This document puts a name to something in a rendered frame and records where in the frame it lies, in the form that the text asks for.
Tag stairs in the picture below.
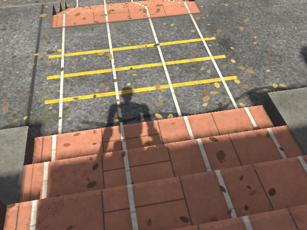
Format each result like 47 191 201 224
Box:
56 0 189 15
3 105 307 230

